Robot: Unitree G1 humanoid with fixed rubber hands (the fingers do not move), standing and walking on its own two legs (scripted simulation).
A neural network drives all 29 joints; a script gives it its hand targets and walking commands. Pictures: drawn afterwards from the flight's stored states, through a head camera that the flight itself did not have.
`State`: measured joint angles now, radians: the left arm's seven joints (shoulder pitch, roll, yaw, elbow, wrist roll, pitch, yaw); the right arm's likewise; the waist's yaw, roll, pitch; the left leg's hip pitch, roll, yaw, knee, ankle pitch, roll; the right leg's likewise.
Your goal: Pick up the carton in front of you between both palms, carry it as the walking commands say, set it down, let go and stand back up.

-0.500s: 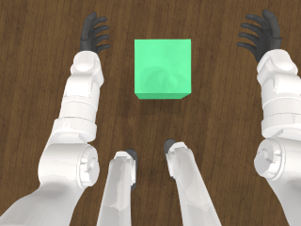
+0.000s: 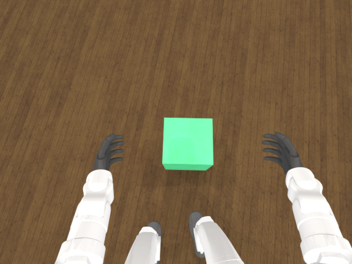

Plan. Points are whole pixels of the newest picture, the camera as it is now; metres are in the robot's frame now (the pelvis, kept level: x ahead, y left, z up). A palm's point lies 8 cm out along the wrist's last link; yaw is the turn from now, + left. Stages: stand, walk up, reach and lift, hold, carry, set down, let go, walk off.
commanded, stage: let go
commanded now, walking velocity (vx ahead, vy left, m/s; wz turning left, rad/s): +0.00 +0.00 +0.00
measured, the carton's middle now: (186, 146) +0.47 -0.06 -0.60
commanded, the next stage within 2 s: stand in 0.86 s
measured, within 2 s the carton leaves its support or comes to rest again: neither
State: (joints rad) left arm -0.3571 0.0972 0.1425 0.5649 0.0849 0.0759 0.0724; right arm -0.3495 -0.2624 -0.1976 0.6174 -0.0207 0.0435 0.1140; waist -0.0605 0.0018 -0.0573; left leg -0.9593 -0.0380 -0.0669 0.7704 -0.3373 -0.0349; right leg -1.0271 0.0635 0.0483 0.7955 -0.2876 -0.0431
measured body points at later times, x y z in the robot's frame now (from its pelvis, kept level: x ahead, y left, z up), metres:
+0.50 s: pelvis +0.02 +0.05 +0.05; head +0.04 +0.05 +0.50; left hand +0.20 +0.28 -0.03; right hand +0.18 -0.19 -0.03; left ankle +0.00 +0.14 -0.69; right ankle +0.02 -0.08 -0.69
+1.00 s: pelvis +0.04 +0.02 +0.04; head +0.04 +0.01 +0.49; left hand +0.19 +0.28 -0.04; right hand +0.20 -0.25 -0.03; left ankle +0.00 +0.14 -0.69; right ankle +0.02 -0.08 -0.69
